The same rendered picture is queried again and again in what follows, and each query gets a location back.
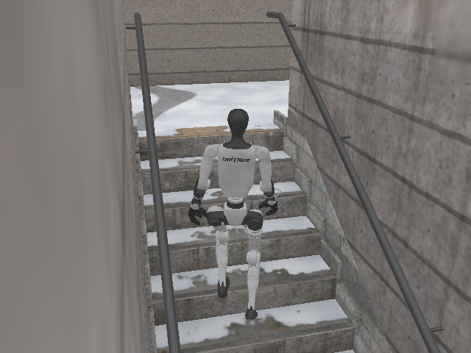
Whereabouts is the left robot upper arm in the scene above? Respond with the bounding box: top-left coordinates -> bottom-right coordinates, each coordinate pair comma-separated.
197,144 -> 220,190

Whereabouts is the right robot forearm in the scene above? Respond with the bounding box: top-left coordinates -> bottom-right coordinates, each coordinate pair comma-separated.
263,180 -> 277,205

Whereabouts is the left robot forearm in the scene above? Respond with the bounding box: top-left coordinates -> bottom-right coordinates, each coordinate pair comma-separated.
191,177 -> 206,210

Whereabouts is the right robot foot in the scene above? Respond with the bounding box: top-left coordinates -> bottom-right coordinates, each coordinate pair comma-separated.
245,307 -> 258,320

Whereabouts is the right robot upper arm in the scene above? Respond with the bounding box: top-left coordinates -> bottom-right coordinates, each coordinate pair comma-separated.
255,146 -> 272,192

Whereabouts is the left robot hand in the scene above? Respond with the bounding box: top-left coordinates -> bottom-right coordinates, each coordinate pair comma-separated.
188,207 -> 208,225

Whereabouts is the left robot thigh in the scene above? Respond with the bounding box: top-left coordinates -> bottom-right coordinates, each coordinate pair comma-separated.
207,206 -> 230,244

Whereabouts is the right robot hand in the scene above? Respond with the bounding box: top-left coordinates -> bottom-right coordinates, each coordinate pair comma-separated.
259,201 -> 278,215

